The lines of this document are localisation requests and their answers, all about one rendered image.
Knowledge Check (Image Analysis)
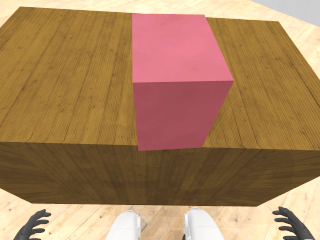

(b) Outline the robot right thigh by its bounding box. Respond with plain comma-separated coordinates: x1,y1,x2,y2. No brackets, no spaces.
184,209,225,240

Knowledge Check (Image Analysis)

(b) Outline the pedestal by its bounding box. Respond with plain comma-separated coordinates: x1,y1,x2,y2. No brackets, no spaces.
0,6,320,207

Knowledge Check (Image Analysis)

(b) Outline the carton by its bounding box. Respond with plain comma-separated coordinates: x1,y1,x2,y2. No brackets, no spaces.
132,13,234,151

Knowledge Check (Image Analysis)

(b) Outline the right robot hand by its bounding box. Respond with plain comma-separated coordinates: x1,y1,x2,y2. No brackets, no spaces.
272,206,315,240

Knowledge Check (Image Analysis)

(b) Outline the robot left thigh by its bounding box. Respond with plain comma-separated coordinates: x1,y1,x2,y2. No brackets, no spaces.
105,212,141,240

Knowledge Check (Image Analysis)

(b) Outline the robot thigh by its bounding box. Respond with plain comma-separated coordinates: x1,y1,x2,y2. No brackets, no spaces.
105,212,141,240
184,209,225,240

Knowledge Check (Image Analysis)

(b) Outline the left robot hand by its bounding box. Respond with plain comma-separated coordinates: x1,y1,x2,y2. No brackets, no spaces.
13,209,52,240

